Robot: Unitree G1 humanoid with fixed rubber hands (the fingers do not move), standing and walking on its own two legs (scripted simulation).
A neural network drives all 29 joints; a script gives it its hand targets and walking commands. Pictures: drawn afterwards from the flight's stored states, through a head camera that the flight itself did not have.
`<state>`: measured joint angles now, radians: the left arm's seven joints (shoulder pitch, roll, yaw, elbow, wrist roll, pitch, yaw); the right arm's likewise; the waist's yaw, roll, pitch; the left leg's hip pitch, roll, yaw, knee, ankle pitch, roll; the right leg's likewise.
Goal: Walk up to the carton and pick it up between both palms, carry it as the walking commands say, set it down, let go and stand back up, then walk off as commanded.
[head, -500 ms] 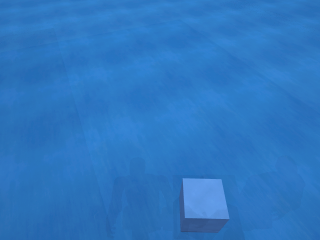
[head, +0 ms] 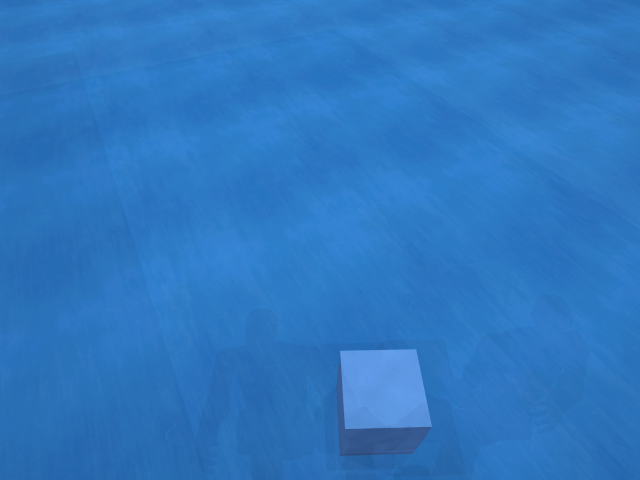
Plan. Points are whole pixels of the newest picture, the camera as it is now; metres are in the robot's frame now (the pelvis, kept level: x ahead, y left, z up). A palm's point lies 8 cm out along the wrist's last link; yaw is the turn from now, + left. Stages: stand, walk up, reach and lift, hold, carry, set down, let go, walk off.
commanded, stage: walk up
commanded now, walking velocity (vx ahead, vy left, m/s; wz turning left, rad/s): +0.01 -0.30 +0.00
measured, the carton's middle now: (377, 403) +0.45 -0.13 -0.65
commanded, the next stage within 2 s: none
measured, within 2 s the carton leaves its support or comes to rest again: neither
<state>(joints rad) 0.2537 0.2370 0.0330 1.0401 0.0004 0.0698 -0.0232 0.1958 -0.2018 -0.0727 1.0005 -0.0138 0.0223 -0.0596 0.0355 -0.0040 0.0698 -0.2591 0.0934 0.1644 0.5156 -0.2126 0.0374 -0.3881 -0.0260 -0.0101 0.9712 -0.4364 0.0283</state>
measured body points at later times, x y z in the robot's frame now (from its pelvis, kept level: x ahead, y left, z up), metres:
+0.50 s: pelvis +0.02 -0.13 -0.01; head +0.07 -0.15 +0.43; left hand +0.03 +0.10 -0.16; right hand +0.08 -0.38 -0.17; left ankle -0.02 -0.03 -0.68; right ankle +0.02 -0.22 -0.74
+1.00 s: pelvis +0.04 -0.19 -0.01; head +0.08 -0.16 +0.43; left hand +0.09 +0.08 -0.17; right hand +0.13 -0.45 -0.15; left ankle -0.01 -0.06 -0.74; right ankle +0.05 -0.32 -0.70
